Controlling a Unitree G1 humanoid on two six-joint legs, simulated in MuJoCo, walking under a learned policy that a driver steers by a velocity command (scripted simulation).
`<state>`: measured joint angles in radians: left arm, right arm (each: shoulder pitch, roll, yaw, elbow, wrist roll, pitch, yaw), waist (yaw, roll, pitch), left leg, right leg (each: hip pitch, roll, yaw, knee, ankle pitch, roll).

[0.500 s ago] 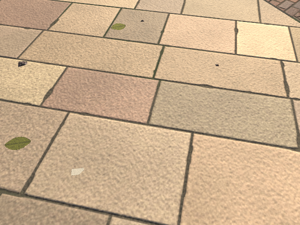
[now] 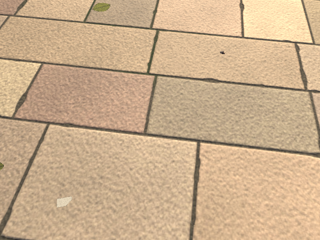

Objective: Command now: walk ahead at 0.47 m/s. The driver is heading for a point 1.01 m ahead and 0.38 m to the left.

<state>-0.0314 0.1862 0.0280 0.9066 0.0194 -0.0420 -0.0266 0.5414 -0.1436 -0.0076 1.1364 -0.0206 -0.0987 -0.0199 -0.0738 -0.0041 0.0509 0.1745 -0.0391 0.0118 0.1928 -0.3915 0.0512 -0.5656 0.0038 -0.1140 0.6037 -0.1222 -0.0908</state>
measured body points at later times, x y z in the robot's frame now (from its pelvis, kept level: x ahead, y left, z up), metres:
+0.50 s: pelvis +0.29 -0.02 +0.01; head +0.32 -0.01 +0.46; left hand +0.19 +0.20 -0.14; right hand +0.46 -0.22 -0.12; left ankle +0.45 +0.10 -0.69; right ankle +0.16 -0.08 -0.73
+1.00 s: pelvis +0.57 +0.04 +0.01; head +0.60 +0.06 +0.46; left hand +0.69 +0.32 -0.09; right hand +0.62 -0.23 -0.11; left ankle +0.46 +0.06 -0.73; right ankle +0.78 -0.06 -0.68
